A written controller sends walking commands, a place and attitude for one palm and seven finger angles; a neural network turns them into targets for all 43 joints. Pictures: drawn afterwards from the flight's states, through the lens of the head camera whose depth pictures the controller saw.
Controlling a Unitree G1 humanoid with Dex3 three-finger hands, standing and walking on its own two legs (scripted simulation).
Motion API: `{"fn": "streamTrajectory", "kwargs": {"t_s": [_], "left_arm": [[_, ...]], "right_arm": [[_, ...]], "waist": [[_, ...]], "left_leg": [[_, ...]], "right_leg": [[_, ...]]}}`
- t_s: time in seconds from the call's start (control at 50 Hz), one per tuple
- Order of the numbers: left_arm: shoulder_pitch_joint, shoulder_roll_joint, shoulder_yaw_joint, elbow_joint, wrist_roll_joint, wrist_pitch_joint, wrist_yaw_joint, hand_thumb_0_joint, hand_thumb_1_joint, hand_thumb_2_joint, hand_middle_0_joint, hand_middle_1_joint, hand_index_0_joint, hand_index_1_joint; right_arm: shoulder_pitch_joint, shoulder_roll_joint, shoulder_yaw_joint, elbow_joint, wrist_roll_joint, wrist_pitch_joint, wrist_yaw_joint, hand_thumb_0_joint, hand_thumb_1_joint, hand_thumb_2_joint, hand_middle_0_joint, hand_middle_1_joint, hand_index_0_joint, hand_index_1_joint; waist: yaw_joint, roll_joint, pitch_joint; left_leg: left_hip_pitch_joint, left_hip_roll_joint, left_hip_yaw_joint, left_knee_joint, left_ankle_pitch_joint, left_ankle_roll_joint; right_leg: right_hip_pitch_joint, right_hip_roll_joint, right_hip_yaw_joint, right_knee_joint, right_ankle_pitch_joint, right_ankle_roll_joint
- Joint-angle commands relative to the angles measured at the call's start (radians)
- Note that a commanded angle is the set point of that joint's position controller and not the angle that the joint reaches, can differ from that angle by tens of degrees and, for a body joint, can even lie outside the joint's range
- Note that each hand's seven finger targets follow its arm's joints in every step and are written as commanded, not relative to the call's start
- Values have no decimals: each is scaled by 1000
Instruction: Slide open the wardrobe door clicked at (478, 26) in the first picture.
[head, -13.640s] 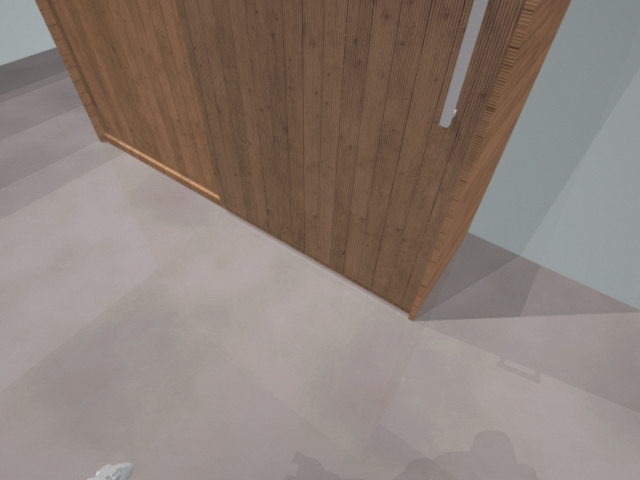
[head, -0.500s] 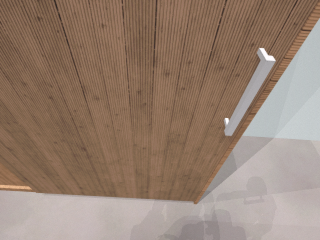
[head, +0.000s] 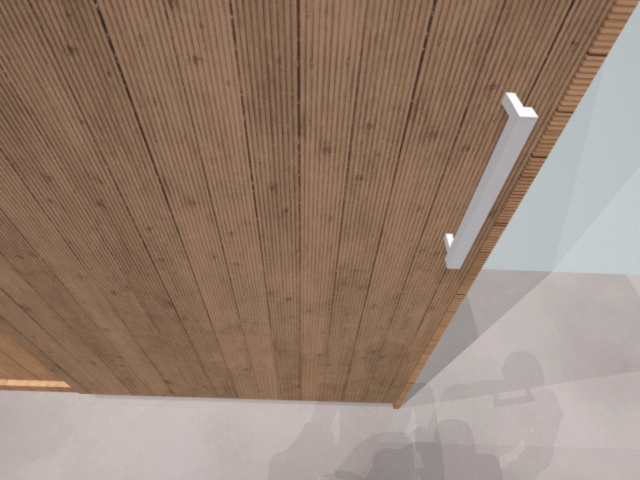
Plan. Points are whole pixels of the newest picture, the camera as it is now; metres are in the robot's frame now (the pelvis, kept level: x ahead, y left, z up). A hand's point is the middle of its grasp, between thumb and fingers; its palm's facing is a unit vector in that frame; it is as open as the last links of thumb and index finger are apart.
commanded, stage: look again from close up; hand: right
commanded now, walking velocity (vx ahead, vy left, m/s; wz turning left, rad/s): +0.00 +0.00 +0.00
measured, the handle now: (478, 192) +0.43 -0.17 +0.15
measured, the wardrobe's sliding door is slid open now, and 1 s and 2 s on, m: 0.00 0.00 0.00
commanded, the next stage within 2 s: raise the hand with hooked fingers in 0.78 s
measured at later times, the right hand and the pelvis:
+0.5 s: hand out of the picture -0.01 -0.18 -0.17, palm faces +0.03 +0.98 -0.20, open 7.3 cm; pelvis +0.00 -0.01 +0.00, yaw +0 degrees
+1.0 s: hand out of the picture +0.08 -0.21 -0.11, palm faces +0.24 +0.94 -0.24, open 7.3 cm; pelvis -0.01 -0.02 +0.00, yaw -1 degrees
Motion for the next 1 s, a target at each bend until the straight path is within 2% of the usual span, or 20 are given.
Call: {"fn": "streamTrajectory", "kwargs": {"t_s": [0.0, 0.06, 0.18, 0.3, 0.42, 0.54, 0.64, 0.68, 0.84, 0.86, 0.88, 0.9, 0.92, 0.94, 0.96, 0.98], "left_arm": [[90, 86, 15, -11, -4, -18, 4, 0, 900, 900, -200, -300, -200, -300], [93, 82, 15, -8, -5, -18, 5, 0, 900, 900, -200, -300, -200, -300], [101, 74, 12, -2, -5, -18, 4, 0, 900, 900, -200, -300, -200, -300], [110, 71, 14, 1, -5, -19, 4, 0, 900, 900, -200, -300, -200, -300], [111, 69, 15, 3, -5, -23, 6, 0, 900, 900, -200, -300, -200, -300], [111, 61, 16, 5, -6, -23, 8, 0, 900, 900, -200, -300, -200, -300], [108, 57, 15, 6, -6, -21, 8, 0, 900, 900, -200, -300, -200, -300], [107, 58, 15, 6, -6, -21, 7, 0, 900, 900, -200, -300, -200, -300], [101, 54, 18, 6, -6, -19, 6, 0, 900, 900, -200, -300, -200, -300], [-36, 116, 29, -68, -16, -25, -8, 0, 900, 900, -200, -300, -200, -300], [-25, 295, 28, -428, -66, -177, 42, 0, 900, 900, -200, -300, -200, -300], [-125, 198, 10, -381, -57, -261, 71, 0, 900, 900, -200, -300, -200, -300], [-85, 195, 26, -285, -51, -280, 75, 0, 900, 900, -200, -300, -200, -300], [-47, 164, 35, -322, -78, -284, 60, 0, 900, 900, -200, -300, -200, -300], [-74, 189, 25, -402, -95, -302, 59, 0, 900, 900, -200, -300, -200, -300], [-98, 223, 40, -424, -83, -334, 68, 0, 900, 900, -200, -300, -200, -300]], "right_arm": [[46, -106, -19, -32, -3, -18, -4, 0, -900, -900, 200, 300, 200, 300], [48, -100, -18, -33, -5, -17, -4, 0, -900, -900, 200, 300, 200, 300], [51, -93, -17, -32, -4, -13, -4, 0, -900, -900, 200, 300, 200, 300], [57, -90, -18, -30, -4, -14, -4, 0, -900, -900, 200, 300, 200, 300], [61, -85, -18, -28, -3, -15, -4, 0, -900, -900, 200, 300, 200, 300], [68, -76, -18, -25, -6, -15, -5, 0, -900, -900, 200, 300, 200, 300], [67, -74, -17, -22, -7, -13, -6, 0, -900, -900, 200, 300, 200, 300], [69, -78, -19, -22, -6, -14, -6, 0, -900, -900, 200, 300, 200, 300], [73, -77, -17, -24, -7, -16, -5, 0, -900, -900, 200, 300, 200, 300], [161, -110, -19, 22, -13, -30, -46, 0, -900, -900, 200, 300, 200, 300], [-610, -311, -81, -1511, 211, -250, -19, 0, -877, -890, 202, 315, 202, 315], [-225, -247, -95, -1269, 126, -180, -67, 0, -853, -880, 203, 330, 203, 330], [-85, -98, -28, -1019, 119, -135, -98, 0, -830, -870, 205, 345, 205, 345], [116, 26, 37, -938, 134, -34, -110, 0, -807, -860, 207, 360, 207, 360], [-27, 43, 101, -1212, 177, -54, -81, 0, -783, -850, 208, 375, 208, 375], [-34, -14, 54, -1255, 181, -106, -65, 0, -760, -840, 210, 390, 210, 390]], "waist": [[1, 8, 19], [0, 26, 38], [-3, 8, 67], [-2, 22, 37], [-2, 0, 29], [-3, 11, 37], [-4, 22, 62], [-4, 9, 59], [-4, 35, 45], [-44, 30, 27], [83, -149, -466], [-2, -275, -424], [23, -208, -326], [19, -132, -197], [41, -23, -81], [47, 50, -70]], "left_leg": [[37, 114, -118, -74, 199, 14], [34, 113, -111, -74, 193, 13], [14, 109, -112, -78, 132, 11], [24, 110, -116, -74, 139, 11], [29, 111, -110, -58, 178, 12], [25, 110, -107, -53, 205, 11], [14, 110, -106, -61, 170, 9], [14, 113, -107, -63, 163, 9], [17, 113, -111, -71, 163, 8], [30, 183, -159, -21, 608, -15], [160, 83, -121, 32, 376, -8], [142, 38, -83, 61, 220, 19], [70, 38, -37, 39, 153, 0], [3, 48, -18, 29, 74, -13], [-45, 36, -14, 20, 19, -20], [-87, 36, -2, 11, -56, -27]], "right_leg": [[-80, -69, 49, -63, 142, -40], [-90, -69, 52, -67, 141, -42], [-111, -68, 59, -76, 118, -45], [-100, -66, 59, -70, 120, -47], [-94, -69, 60, -68, 153, -48], [-85, -72, 58, -66, 177, -50], [-101, -69, 61, -72, 145, -51], [-103, -65, 61, -68, 141, -50], [-94, -63, 61, -62, 127, -49], [-163, -74, 11, 162, 168, -20], [45, 50, 52, 24, 219, -53], [39, 38, 16, 14, 329, -65], [-39, 23, 16, 38, 255, -45], [-132, 11, 61, 16, 173, -39], [-154, 5, 84, 7, 106, -49], [-160, 10, 79, 36, 44, -54]]}}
